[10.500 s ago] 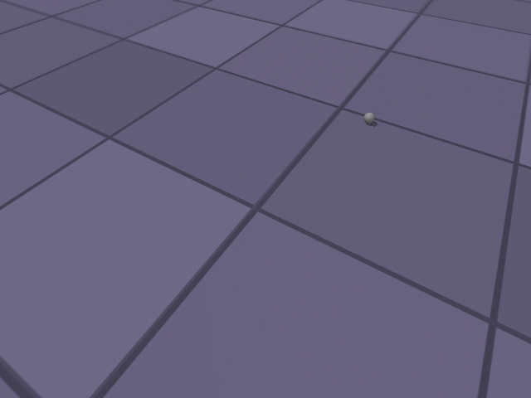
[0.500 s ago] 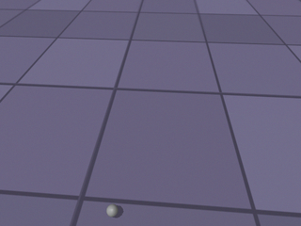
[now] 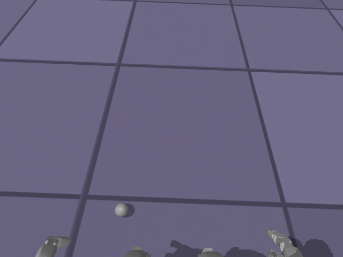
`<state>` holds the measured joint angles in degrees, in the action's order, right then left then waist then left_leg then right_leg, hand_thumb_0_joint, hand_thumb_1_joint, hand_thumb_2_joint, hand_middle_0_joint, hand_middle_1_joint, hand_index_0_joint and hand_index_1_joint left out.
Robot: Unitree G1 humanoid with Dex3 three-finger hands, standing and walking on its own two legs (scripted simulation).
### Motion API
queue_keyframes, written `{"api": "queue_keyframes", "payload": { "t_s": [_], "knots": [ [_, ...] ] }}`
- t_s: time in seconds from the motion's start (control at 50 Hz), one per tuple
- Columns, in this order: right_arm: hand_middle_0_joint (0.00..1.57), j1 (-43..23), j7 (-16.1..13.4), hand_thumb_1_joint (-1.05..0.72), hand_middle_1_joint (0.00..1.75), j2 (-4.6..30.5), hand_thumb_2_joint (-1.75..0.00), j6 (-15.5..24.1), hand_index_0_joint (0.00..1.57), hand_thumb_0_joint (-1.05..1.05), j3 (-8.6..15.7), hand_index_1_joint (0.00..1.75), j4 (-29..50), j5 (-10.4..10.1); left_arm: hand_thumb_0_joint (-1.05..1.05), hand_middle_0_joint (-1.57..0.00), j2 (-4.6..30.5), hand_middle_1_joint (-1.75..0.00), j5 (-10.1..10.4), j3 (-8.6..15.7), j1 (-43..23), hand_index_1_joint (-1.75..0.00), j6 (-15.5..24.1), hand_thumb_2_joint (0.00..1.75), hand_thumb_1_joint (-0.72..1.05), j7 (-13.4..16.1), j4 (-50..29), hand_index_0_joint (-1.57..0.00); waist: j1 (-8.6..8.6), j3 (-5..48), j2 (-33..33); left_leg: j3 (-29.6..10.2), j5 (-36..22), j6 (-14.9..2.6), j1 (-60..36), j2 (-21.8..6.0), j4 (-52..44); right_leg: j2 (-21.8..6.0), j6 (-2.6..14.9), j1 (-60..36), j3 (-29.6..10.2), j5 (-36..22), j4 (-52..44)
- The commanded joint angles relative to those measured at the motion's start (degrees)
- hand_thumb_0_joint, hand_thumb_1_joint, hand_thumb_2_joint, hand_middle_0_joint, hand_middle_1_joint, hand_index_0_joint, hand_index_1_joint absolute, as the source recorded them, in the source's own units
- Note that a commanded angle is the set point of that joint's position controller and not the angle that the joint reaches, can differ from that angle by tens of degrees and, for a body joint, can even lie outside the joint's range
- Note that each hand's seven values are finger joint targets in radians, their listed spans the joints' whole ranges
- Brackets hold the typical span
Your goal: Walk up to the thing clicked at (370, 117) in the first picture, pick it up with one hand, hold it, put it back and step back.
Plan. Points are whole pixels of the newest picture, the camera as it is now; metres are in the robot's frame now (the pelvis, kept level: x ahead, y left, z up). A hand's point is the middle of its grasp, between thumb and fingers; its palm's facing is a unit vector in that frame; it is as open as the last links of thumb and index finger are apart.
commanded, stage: rise first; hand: left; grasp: from above
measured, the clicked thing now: (121, 209) +0.40 +0.24 -0.68
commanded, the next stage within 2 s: none
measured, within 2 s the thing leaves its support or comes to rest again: neither
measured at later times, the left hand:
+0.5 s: hand out of the picture +0.14 +0.27 -0.23, palm faces -0.28 -0.79 -0.55, open 14.1 cm
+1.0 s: hand (87, 234) +0.25 +0.31 -0.43, palm faces -0.47 -0.31 -0.82, open 14.0 cm
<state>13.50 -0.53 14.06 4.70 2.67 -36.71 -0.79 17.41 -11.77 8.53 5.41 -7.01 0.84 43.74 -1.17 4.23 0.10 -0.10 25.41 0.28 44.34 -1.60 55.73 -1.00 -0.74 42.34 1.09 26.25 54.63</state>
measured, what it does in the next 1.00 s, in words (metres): lowers itself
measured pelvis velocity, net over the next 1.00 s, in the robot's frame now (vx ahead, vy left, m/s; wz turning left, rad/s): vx -0.08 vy -0.01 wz -0.06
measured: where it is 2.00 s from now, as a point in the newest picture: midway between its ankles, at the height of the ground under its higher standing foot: outside the picture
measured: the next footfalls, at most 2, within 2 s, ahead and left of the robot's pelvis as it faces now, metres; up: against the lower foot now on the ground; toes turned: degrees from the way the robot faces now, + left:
none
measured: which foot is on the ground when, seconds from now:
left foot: down 0.00-1.00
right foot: down 0.00-1.00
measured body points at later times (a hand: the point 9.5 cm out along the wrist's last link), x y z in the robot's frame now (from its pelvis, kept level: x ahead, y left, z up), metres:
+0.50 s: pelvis -0.01 +0.00 -0.09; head +0.12 +0.02 +0.34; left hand +0.15 +0.31 -0.19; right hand +0.19 -0.24 -0.17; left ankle +0.02 +0.12 -0.68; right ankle +0.00 -0.13 -0.68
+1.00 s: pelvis -0.08 -0.01 -0.29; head +0.13 +0.01 +0.10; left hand +0.27 +0.33 -0.38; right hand +0.06 -0.28 -0.43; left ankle +0.01 +0.12 -0.68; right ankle +0.00 -0.13 -0.68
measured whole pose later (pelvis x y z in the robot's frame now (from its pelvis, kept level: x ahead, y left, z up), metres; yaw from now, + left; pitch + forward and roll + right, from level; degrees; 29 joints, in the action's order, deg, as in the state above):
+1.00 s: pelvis -0.08 -0.01 -0.29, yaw -3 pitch +33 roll -4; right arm 3.8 3.4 16.1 7.8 3.9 -41.7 1.9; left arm 34.1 -48.9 10.4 -23.2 12.7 6.5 49.2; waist -0.2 5.8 -0.3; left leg -4.8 37.2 1.2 116.8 -2.1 120.4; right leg 0.1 0.1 113.8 3.0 38.7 119.0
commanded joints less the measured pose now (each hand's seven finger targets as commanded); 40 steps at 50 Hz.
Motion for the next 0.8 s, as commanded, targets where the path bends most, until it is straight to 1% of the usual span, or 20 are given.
{"api": "queue_keyframes", "payload": {
  "t_s": [0.0,0.04,0.16,0.2,0.24,0.26,0.28,0.3,0.34,0.36,0.42,0.48,0.54,0.56,0.58,0.62,0.64,0.7,0.72,0.78],
  "knots": [
    [0.20,-0.45,-1.18,-0.87,0.30,8.47,-0.89,3.81,0.20,0.00,3.28,0.30,8.35,0.21,0.00,-0.06,11.43,-1.07,-1.85,3.65,2.37,-1.08,1.69,1.01,-0.58,1.28,-13.73,-0.05,0.50,15.89,-4.13,-0.21,-14.24,-0.34,-6.89,0.74,-2.35,1.70,1.97,-0.78,1.02,-11.80,-0.91],
    [0.20,-0.47,-1.40,-0.87,0.30,8.34,-0.89,4.09,0.20,0.00,3.47,0.30,9.20,0.23,0.00,-0.06,11.82,-1.06,-2.62,3.92,4.10,-1.07,0.83,1.02,-0.59,1.33,-17.31,-0.05,0.16,17.77,-4.46,-0.47,-15.16,-0.50,-7.02,0.61,-0.97,1.56,1.88,0.08,0.89,-12.44,-0.11],
    [0.20,-2.14,-1.53,-0.89,0.30,8.02,-0.90,5.09,0.20,0.00,2.96,0.30,10.66,0.39,0.00,-0.07,10.48,-1.05,-4.07,2.76,8.34,-1.06,-1.77,0.99,-0.58,1.15,-21.76,-0.06,-0.45,17.05,-3.94,-0.94,-11.45,-0.66,-1.65,0.66,2.53,1.55,1.90,3.99,1.05,-9.87,2.82],
    [0.20,-2.47,-1.53,-0.89,0.30,7.91,-0.90,5.48,0.20,0.00,2.76,0.30,11.20,0.41,0.00,-0.06,10.53,-1.06,-4.52,2.91,9.64,-1.06,-2.37,0.97,-0.56,1.20,-22.69,-0.07,-0.46,18.12,-3.00,-1.00,-12.44,-0.83,0.08,0.70,4.63,1.56,1.88,4.99,1.17,-10.56,4.36],
    [0.20,-2.77,-1.37,-0.89,0.30,7.68,-0.90,5.96,0.20,0.00,2.58,0.30,11.86,0.38,0.00,-0.07,10.00,-1.06,-4.99,2.71,11.00,-1.06,-2.55,0.97,-0.56,1.41,-23.24,-0.07,-0.43,18.50,-2.67,-1.12,-12.92,-0.92,1.78,0.78,6.52,1.66,1.94,6.71,1.28,-10.85,6.32],
    [0.20,-3.02,-1.32,-0.90,0.30,7.62,-0.90,6.11,0.20,0.00,2.53,0.30,11.70,0.51,0.00,-0.07,10.33,-1.06,-5.12,2.66,11.09,-1.06,-2.44,0.96,-0.56,1.31,-24.35,-0.07,0.21,18.78,-3.99,-1.10,-13.83,-0.85,2.43,0.74,7.63,1.58,2.06,8.24,1.24,-10.89,7.63],
    [0.20,-3.16,-1.18,-0.89,0.30,7.77,-0.90,6.27,0.20,0.00,2.65,0.30,12.06,0.51,0.00,-0.06,10.37,-1.07,-5.65,2.50,11.24,-1.06,-2.33,0.95,-0.54,1.30,-24.57,-0.07,-0.29,19.40,-3.94,-1.35,-14.32,-0.86,2.73,0.68,8.41,1.66,2.10,9.46,1.46,-11.01,8.81],
    [0.20,-3.20,-1.04,-0.89,0.30,7.87,-0.90,6.45,0.20,0.00,2.73,0.30,12.32,0.51,0.00,-0.07,10.88,-1.06,-6.08,3.07,11.83,-1.06,-2.19,0.96,-0.54,1.38,-25.70,-0.08,0.45,19.74,-4.12,-1.48,-13.87,-0.76,3.57,0.73,8.96,1.60,2.15,10.30,1.53,-10.34,9.90],
    [0.20,-3.31,-0.81,-0.87,0.30,7.66,-0.89,6.79,0.20,0.00,2.66,0.30,12.61,0.42,0.00,-0.06,10.39,-1.07,-6.58,2.06,10.99,-1.06,-1.53,0.96,-0.54,1.37,-27.62,-0.06,-0.15,20.86,-4.59,-1.44,-14.27,-0.81,4.57,0.75,10.96,1.72,2.15,12.48,1.36,-10.55,11.67],
    [0.20,-3.80,-0.72,-0.87,0.30,8.01,-0.89,7.02,0.20,0.00,2.64,0.30,12.36,0.43,0.00,-0.06,11.54,-1.07,-7.19,2.62,9.59,-1.06,-1.13,0.95,-0.53,1.58,-27.23,-0.06,-0.34,20.96,-4.87,-1.87,-14.04,-0.73,5.79,0.66,11.99,1.71,2.20,14.09,1.44,-10.17,13.15],
    [0.20,-5.10,-0.37,-0.86,0.30,8.70,-0.89,7.66,0.20,0.00,2.96,0.30,11.60,0.54,0.00,-0.05,13.62,-1.07,-10.17,2.83,4.52,-1.07,1.07,0.96,-0.54,1.82,-24.43,-0.05,-0.96,19.71,-5.08,-2.80,-10.24,-0.75,11.83,0.45,16.28,1.64,2.28,21.71,1.32,-6.80,18.32],
    [0.20,-5.52,0.22,-0.84,0.30,9.38,-0.88,8.06,0.20,0.00,3.36,0.30,10.83,0.65,0.00,-0.04,15.34,-1.08,-14.15,3.76,0.48,-1.07,4.15,0.95,-0.50,2.16,-19.45,-0.05,-0.57,20.28,-4.56,-2.92,-4.16,-0.69,18.11,0.89,20.25,1.40,2.33,27.26,0.94,-2.69,22.93],
    [0.20,-5.86,0.77,-0.84,0.30,10.33,-0.88,8.65,0.20,0.00,3.84,0.30,9.71,0.62,0.00,-0.04,15.59,-1.08,-17.96,2.13,-4.16,-1.07,7.92,0.97,-0.51,2.68,-18.21,-0.05,-0.70,24.96,-6.04,-3.47,-3.58,-0.34,20.37,0.77,24.39,1.42,2.47,33.37,0.98,-1.91,28.41],
    [0.20,-5.96,0.90,-0.84,0.30,10.74,-0.88,8.82,0.20,0.00,4.14,0.30,9.32,0.63,0.00,-0.04,16.98,-1.08,-19.13,2.20,-6.87,-1.07,9.37,0.98,-0.52,2.95,-18.63,-0.05,-0.53,26.66,-6.59,-3.27,-3.33,-0.35,21.70,0.82,26.37,1.49,2.46,35.31,0.88,-1.77,29.97],
    [0.20,-6.01,1.03,-0.84,0.30,11.08,-0.88,8.87,0.20,0.00,4.16,0.30,8.64,0.64,0.00,-0.04,19.31,-1.09,-20.08,3.58,-7.75,-1.08,10.64,0.97,-0.51,3.44,-18.39,-0.05,0.13,28.72,-7.62,-3.24,-4.37,-0.32,22.78,0.92,28.17,1.40,2.51,36.19,0.78,-2.59,31.86],
    [0.20,-6.18,1.44,-0.86,0.30,11.32,-0.89,8.92,0.20,0.00,4.10,0.30,7.41,0.79,0.00,-0.06,20.38,-1.07,-22.65,3.52,-11.48,-1.07,13.14,0.99,-0.54,4.35,-14.56,-0.06,-0.28,29.76,-6.72,-3.51,-3.09,-0.44,27.40,1.03,31.73,1.52,2.53,40.32,1.05,-1.67,35.47],
    [0.20,-6.20,1.57,-0.87,0.30,11.78,-0.89,8.76,0.20,0.00,4.34,0.30,7.05,0.71,0.00,-0.06,23.62,-1.06,-23.87,5.29,-13.29,-1.07,14.27,1.00,-0.56,4.89,-13.75,-0.06,0.65,31.20,-6.62,-3.23,-2.48,-0.51,28.72,1.03,33.47,1.57,2.51,41.81,1.00,-1.03,36.77],
    [0.20,-5.77,1.94,-0.89,0.30,12.13,-0.90,8.02,0.20,0.00,4.58,0.30,5.40,0.85,0.00,-0.07,26.58,-1.07,-27.42,6.54,-16.61,-1.07,16.17,1.00,-0.57,6.29,-9.72,-0.07,1.55,35.39,-6.08,-1.68,-3.32,-0.92,33.16,1.45,39.37,1.69,2.30,43.22,0.78,-1.94,39.95],
    [0.20,-5.47,2.07,-0.90,0.30,12.33,-0.90,7.76,0.20,0.00,4.54,0.30,4.94,0.93,0.00,-0.07,27.13,-1.07,-28.77,6.50,-18.33,-1.07,16.60,1.00,-0.57,6.75,-7.92,-0.07,1.28,35.88,-5.26,-1.39,-3.56,-1.04,34.98,1.55,41.03,1.78,2.26,44.05,0.98,-2.10,40.86],
    [0.20,-4.57,2.71,-0.87,0.30,12.27,-0.90,7.18,0.20,0.00,4.81,0.30,3.15,1.41,0.00,-0.06,28.75,-1.08,-30.54,6.75,-24.86,-1.07,18.06,1.00,-0.54,7.64,-6.41,-0.06,1.62,39.05,-4.09,-0.65,-2.93,-1.46,38.70,1.61,45.56,1.85,2.05,45.10,1.12,-1.74,43.10]
  ]
}}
